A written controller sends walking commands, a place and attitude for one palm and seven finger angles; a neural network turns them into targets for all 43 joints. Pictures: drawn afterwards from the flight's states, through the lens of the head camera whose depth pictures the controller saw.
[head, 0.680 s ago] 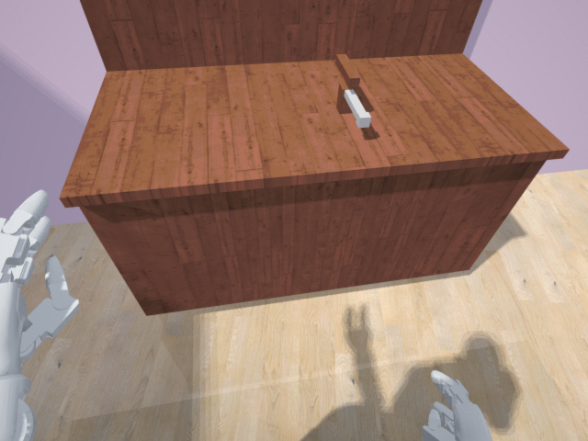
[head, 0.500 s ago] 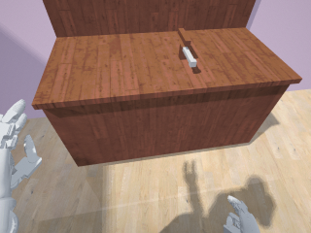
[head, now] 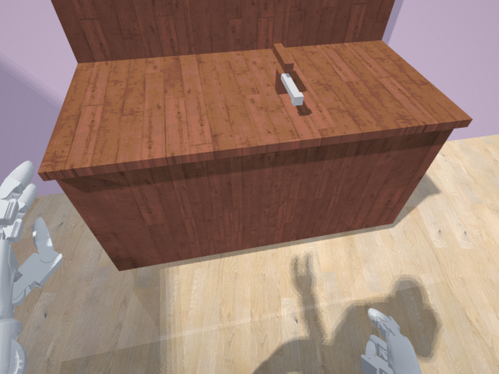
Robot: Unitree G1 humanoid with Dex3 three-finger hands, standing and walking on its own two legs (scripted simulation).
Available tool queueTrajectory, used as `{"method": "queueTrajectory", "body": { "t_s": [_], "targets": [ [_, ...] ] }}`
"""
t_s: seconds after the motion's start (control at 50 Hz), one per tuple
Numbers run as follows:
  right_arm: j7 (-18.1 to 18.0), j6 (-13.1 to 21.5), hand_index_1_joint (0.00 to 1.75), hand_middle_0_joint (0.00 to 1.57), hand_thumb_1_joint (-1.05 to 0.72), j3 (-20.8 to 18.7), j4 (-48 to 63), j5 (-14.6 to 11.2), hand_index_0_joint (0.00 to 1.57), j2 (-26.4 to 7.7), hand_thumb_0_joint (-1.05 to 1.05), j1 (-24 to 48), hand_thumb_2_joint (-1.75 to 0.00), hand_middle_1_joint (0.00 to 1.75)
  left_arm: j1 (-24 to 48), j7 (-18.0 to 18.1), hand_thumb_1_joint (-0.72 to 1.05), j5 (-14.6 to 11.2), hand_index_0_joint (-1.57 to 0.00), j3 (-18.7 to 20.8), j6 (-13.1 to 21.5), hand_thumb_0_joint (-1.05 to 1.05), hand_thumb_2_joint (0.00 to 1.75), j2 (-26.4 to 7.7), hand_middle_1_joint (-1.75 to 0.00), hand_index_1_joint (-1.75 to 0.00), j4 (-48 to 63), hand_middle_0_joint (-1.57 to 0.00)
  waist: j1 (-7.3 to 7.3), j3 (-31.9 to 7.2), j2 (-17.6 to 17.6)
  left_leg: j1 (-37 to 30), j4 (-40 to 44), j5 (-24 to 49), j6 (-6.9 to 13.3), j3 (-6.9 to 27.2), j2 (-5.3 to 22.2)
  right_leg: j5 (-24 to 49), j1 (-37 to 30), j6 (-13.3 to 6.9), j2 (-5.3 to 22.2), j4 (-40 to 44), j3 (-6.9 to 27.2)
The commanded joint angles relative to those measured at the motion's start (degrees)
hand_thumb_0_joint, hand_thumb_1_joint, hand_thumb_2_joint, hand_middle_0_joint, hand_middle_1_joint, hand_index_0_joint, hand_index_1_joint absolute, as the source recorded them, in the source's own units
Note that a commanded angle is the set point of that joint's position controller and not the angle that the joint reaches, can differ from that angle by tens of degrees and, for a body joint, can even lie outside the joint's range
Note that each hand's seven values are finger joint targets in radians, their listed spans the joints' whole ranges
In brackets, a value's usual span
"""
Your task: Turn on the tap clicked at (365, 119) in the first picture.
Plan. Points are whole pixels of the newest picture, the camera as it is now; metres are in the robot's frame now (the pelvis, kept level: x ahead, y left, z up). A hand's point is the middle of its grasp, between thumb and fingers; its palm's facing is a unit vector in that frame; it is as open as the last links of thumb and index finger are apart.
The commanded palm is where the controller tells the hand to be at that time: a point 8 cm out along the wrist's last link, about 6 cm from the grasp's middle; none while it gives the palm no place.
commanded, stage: walk to a spot facing it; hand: left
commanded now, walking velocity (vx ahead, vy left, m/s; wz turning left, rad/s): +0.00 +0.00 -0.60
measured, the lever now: (297, 98) +0.83 -0.06 -0.01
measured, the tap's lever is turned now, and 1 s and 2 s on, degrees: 0 0 0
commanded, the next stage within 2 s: none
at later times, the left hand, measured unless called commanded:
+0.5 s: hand (120, 249) +0.23 +0.19 +0.15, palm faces +0.26 -0.87 -0.41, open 7.4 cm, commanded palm +0.17 +0.24 +0.17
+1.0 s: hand (259, 249) +0.24 +0.02 +0.16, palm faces -0.18 -0.87 -0.46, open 7.4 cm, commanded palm +0.22 +0.10 +0.17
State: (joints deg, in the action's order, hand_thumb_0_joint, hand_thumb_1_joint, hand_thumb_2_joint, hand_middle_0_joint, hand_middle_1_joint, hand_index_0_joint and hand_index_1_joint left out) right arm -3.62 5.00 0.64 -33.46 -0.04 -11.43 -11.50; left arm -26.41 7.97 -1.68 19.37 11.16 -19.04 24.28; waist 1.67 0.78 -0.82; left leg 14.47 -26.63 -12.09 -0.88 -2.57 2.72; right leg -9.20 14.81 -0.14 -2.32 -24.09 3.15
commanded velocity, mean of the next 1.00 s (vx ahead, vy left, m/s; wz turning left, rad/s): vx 0.02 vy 0.00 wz -0.60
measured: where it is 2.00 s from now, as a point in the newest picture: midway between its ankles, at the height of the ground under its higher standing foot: outside the picture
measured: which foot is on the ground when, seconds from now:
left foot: down 0.00-0.82, up 0.84-1.00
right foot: down 0.00-0.56, up 0.58-0.80, down 0.82-1.00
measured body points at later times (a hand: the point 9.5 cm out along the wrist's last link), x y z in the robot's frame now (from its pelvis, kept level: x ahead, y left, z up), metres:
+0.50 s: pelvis -0.03 -0.01 -0.02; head +0.02 -0.03 +0.42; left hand +0.21 +0.23 +0.17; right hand +0.10 -0.27 -0.12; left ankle +0.02 +0.12 -0.74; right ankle +0.04 -0.12 -0.74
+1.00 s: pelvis -0.07 -0.05 -0.01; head -0.03 -0.09 +0.43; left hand +0.24 +0.07 +0.18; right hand -0.05 -0.34 -0.11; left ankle -0.01 +0.09 -0.68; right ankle -0.08 -0.13 -0.74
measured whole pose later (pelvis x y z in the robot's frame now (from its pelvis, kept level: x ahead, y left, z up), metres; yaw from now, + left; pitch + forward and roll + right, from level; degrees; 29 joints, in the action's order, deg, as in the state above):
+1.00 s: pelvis -0.07 -0.05 -0.01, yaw -32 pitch +1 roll +1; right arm -0.5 0.6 -0.3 -31.5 -0.5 -12.9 -8.8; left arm -29.9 7.5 -3.1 21.0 12.3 -20.7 32.2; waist -1.6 6.0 -0.6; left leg 26.9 -60.8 -26.8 -4.9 -2.8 4.1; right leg -15.2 20.9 -4.1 -3.8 -35.5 1.4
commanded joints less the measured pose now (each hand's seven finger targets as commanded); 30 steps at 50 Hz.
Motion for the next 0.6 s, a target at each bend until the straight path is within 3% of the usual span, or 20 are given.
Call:
{"method": "queueTrajectory", "body": {
  "t_s": [0.0, 0.12, 0.22, 0.28, 0.3, 0.34, 0.38, 0.4, 0.42, 0.46, 0.5, 0.52, 0.54, 0.56, 0.58],
  "targets": [
    [-0.5, 2.4, 0.30, 0.20, -0.90, -3.3, 9.5, 0.1, 0.20, -6.8, 0.00, 5.4, -0.90, 0.30, 7.1, 1.6, 0.90, 0.0, -0.20, 5.3, 3.2, 0.00, 0.90, -9.3, -0.30, -0.30, 13.0, -0.20, -0.61, -6.3, -1.9, -1.2, 3.3, -0.6, 0.3, 0.5, 3.9, 3.0, 2.0, 0.0, 1.6, -0.1, 5.1],
    [0.1, 1.1, 0.30, 0.20, -0.90, -3.4, 11.1, 0.0, 0.20, -6.4, 0.00, 5.8, -0.90, 0.30, 5.5, 2.0, 0.90, -0.3, -0.20, 6.5, 3.0, 0.00, 0.90, -9.8, -0.30, -0.30, 15.7, -0.20, -0.44, -6.0, -1.1, -0.8, -0.6, -8.2, 1.0, 0.7, 4.9, -2.0, 8.9, -1.4, 2.8, -3.1, 10.1],
    [0.2, 0.4, 0.30, 0.20, -0.90, -3.4, 12.1, -0.2, 0.20, -6.2, 0.00, 6.0, -0.90, 0.30, 3.2, 1.9, 0.90, -1.0, -0.20, 8.6, 3.3, 0.00, 0.90, -10.5, -0.30, -0.30, 17.5, -0.20, -0.19, -6.7, -3.3, 0.4, -1.6, -9.5, 1.7, 1.8, 7.8, -1.8, 11.1, -1.2, 1.9, -9.6, 10.1],
    [0.1, 0.4, 0.30, 0.20, -0.90, -3.5, 12.4, -0.4, 0.20, -6.2, 0.00, 5.4, -0.90, 0.30, 2.2, 1.5, 0.90, -1.6, -0.20, 9.3, 3.4, 0.00, 0.90, -10.6, -0.30, -0.30, 17.3, -0.20, -0.06, -6.9, -4.1, 1.5, -3.2, -9.2, 2.1, 0.7, 9.2, -0.8, 11.7, -1.1, 1.8, -13.5, 10.1],
    [0.1, 0.5, 0.30, 0.20, -0.90, -3.5, 12.4, -0.5, 0.20, -5.9, 0.00, 5.2, -0.90, 0.30, 2.2, 1.4, 0.90, -1.7, -0.20, 9.3, 3.2, 0.00, 0.90, -10.5, -0.30, -0.30, 17.1, -0.20, -0.17, -7.2, -2.2, 1.9, -4.4, -9.8, 1.7, 0.4, 8.8, -0.7, 11.7, -1.2, 2.0, -13.4, 10.6],
    [0.1, 0.5, 0.30, 0.20, -0.90, -3.7, 12.4, -0.5, 0.20, -5.8, 0.00, 4.0, -0.90, 0.30, 2.4, 1.2, 0.90, -1.8, -0.20, 9.4, 3.4, 0.00, 0.90, -11.0, -0.30, -0.30, 16.7, -0.20, -0.36, -6.9, 2.8, 1.5, -9.5, -13.0, 0.5, -2.2, 5.9, 0.8, 13.5, -2.4, 4.3, -8.6, 15.5],
    [0.8, 0.4, 0.30, 0.20, -0.90, -4.0, 12.1, -0.4, 0.20, -5.2, 0.00, 2.8, -0.90, 0.30, 3.0, 1.3, 0.90, -1.8, -0.20, 9.2, 3.4, 0.00, 0.90, -11.2, -0.30, -0.30, 17.3, -0.20, -0.91, -7.7, 8.9, 0.0, -17.0, -15.9, -1.3, -3.5, 1.0, 0.0, 15.1, -5.2, 9.0, -0.3, 26.4],
    [1.2, 0.1, 0.30, 0.20, -0.90, -3.8, 11.7, -0.1, 0.20, -4.8, 0.00, 3.2, -0.90, 0.30, 2.6, 1.5, 0.90, -1.6, -0.20, 9.3, 3.2, 0.00, 0.90, -11.2, -0.30, -0.30, 17.4, -0.20, -1.05, -7.6, 9.8, 1.2, -18.1, -16.5, -1.8, -2.4, -0.1, 0.4, 13.7, -6.7, 10.8, 2.0, 30.3],
    [1.7, -0.2, 0.30, 0.20, -0.90, -3.4, 11.5, 0.0, 0.20, -4.6, 0.00, 3.2, -0.90, 0.30, 2.4, 1.7, 0.90, -1.4, -0.20, 9.5, 3.2, 0.00, 0.90, -11.4, -0.30, -0.30, 17.9, -0.20, -0.95, -8.1, 10.6, 1.9, -16.4, -16.1, -1.9, -1.2, -0.1, 3.0, 10.7, -7.4, 11.3, 1.8, 30.9],
    [1.9, -0.9, 0.30, 0.20, -0.90, -3.2, 11.2, 0.0, 0.20, -5.0, 0.00, 3.6, -0.90, 0.30, 2.0, 1.8, 0.90, -1.3, -0.20, 10.1, 3.1, 0.00, 0.90, -11.7, -0.30, -0.30, 18.7, -0.20, -1.03, -10.6, 10.2, -1.3, -9.7, -12.3, -1.2, -0.1, 0.5, 7.5, 7.6, -6.4, 9.4, -1.7, 27.6],
    [1.6, -1.3, 0.30, 0.20, -0.90, -3.4, 11.2, 0.0, 0.20, -5.5, 0.00, 4.9, -0.90, 0.30, 2.4, 1.7, 0.90, -1.3, -0.20, 10.3, 3.4, 0.00, 0.90, -11.6, -0.30, -0.30, 19.7, -0.20, -0.96, -11.7, 4.6, -9.1, -3.0, -6.2, 1.1, 2.1, 4.7, 3.8, 13.0, -3.0, 4.2, -7.6, 20.8],
    [1.3, -1.3, 0.30, 0.20, -0.90, -3.4, 11.6, -0.1, 0.20, -6.0, 0.00, 5.4, -0.90, 0.30, 1.7, 1.4, 0.90, -1.4, -0.20, 10.2, 3.7, 0.00, 0.90, -11.2, -0.30, -0.30, 19.7, -0.20, -0.66, -10.6, -1.2, -11.3, 0.2, -4.3, 3.2, 5.6, 9.6, -1.8, 17.8, -0.9, 0.7, -13.2, 15.8],
    [1.0, -1.2, 0.30, 0.20, -0.90, -3.5, 12.2, -0.5, 0.20, -6.6, 0.00, 6.4, -0.90, 0.30, 1.2, 1.0, 0.90, -1.3, -0.20, 10.2, 3.9, 0.00, 0.90, -11.0, -0.30, -0.30, 19.6, -0.20, -0.47, -9.8, -10.9, -9.2, 6.1, -5.8, 6.2, 10.1, 17.5, -14.6, 20.1, 0.9, -1.9, -25.4, 9.6],
    [1.1, -0.5, 0.30, 0.20, -0.90, -3.6, 12.4, -0.8, 0.20, -6.2, 0.00, 5.7, -0.90, 0.30, 0.9, 0.9, 0.90, -0.8, -0.20, 10.4, 4.1, 0.00, 0.90, -11.0, -0.30, -0.30, 19.7, -0.20, -0.01, -9.8, -15.8, -2.8, 11.4, -12.8, 9.7, 13.3, 23.7, -18.6, 17.9, 2.2, -1.2, -40.2, 4.0],
    [1.0, 0.3, 0.30, 0.20, -0.90, -3.5, 11.9, -0.4, 0.20, -5.6, 0.00, 4.1, -0.90, 0.30, 1.1, 0.7, 0.90, -0.9, -0.20, 9.5, 4.5, 0.00, 0.90, -10.3, -0.30, -0.30, 18.6, -0.20, -0.48, -6.0, -14.5, 0.3, 12.0, -11.1, 11.9, 13.1, 25.9, -17.7, 19.4, 2.8, 2.4, -45.4, 1.8]
  ]
}}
